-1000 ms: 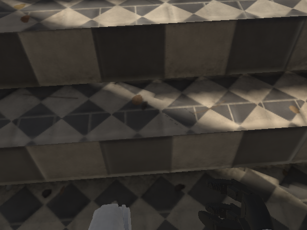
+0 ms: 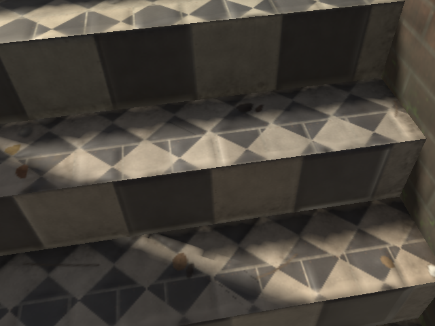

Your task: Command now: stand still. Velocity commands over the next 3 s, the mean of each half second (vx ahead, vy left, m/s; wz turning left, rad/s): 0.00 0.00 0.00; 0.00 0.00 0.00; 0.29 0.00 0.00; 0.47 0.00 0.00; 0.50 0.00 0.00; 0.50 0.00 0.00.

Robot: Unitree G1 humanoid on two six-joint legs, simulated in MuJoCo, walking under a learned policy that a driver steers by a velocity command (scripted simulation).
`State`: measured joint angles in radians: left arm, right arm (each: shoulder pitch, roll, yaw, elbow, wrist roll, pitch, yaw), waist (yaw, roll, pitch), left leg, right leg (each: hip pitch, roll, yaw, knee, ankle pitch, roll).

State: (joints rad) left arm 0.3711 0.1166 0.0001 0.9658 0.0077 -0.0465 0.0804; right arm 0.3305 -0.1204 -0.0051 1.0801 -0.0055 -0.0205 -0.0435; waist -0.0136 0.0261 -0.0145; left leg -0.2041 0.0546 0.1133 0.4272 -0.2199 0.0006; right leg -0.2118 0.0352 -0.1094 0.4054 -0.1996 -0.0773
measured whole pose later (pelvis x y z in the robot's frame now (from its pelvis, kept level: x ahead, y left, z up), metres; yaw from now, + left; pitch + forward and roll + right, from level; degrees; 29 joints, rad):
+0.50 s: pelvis -0.01 -0.01 +0.00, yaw +0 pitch -1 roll +0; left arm 0.44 0.07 -0.03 1.00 0.01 -0.03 0.06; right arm 0.38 -0.11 0.01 1.10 0.00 -0.01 -0.05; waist -0.01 0.02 0.00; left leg -0.21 0.06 0.08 0.43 -0.22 0.01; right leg -0.20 0.05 -0.11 0.39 -0.18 -0.09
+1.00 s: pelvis -0.01 +0.00 +0.00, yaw +0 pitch -1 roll +0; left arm 0.43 0.07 -0.02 1.00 0.01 -0.03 0.07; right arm 0.38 -0.10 0.01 1.09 -0.01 -0.02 -0.06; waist -0.01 0.01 0.02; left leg -0.20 0.04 0.08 0.42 -0.21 0.00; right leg -0.21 0.04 -0.10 0.40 -0.18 -0.08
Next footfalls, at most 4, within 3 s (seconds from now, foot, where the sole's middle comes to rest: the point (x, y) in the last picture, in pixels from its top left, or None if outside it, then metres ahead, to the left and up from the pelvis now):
1.68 right None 0.31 -0.14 -0.57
2.18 left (223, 274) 0.50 0.02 -0.37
2.62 right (295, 120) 0.78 -0.16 -0.16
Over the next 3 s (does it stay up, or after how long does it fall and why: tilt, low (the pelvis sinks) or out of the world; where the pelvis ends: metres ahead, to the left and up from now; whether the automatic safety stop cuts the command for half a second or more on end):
stays up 0.79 -0.05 0.62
